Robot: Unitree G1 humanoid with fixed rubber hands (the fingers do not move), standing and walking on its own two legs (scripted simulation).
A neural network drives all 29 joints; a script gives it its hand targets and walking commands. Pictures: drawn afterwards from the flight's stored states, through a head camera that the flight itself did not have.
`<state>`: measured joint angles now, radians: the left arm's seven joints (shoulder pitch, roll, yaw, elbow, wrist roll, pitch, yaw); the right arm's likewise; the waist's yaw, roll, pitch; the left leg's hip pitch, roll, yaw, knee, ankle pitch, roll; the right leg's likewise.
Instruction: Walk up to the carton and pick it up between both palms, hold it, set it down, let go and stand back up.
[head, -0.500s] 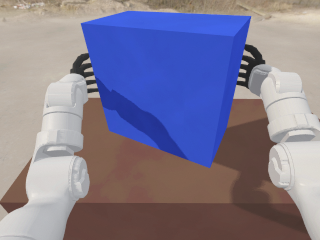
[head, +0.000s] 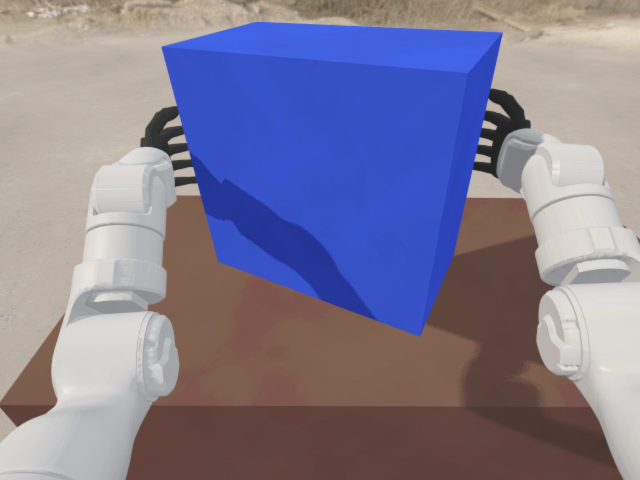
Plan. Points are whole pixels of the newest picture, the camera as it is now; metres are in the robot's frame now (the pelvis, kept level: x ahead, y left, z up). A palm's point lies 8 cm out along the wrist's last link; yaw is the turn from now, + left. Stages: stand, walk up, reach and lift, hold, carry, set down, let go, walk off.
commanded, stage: hold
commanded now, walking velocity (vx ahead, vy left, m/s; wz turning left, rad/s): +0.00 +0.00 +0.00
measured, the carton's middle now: (333, 169) +0.39 +0.01 +0.27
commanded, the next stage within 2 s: set down in 0.20 s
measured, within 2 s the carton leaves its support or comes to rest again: neither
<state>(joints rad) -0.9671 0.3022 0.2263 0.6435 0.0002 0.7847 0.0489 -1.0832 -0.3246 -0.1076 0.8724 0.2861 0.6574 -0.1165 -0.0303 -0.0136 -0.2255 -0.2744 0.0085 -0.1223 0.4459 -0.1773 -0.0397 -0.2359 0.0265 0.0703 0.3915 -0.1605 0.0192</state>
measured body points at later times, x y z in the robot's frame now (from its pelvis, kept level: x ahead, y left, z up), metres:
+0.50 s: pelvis +0.00 +0.00 +0.00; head -0.08 +0.02 +0.44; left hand +0.40 +0.22 +0.28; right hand +0.40 -0.20 +0.30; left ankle +0.04 +0.14 -0.74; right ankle +0.03 -0.13 -0.74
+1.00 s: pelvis +0.02 -0.01 +0.00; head +0.00 +0.00 +0.45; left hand +0.45 +0.20 +0.20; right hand +0.45 -0.22 +0.22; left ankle +0.04 +0.14 -0.74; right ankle +0.03 -0.14 -0.74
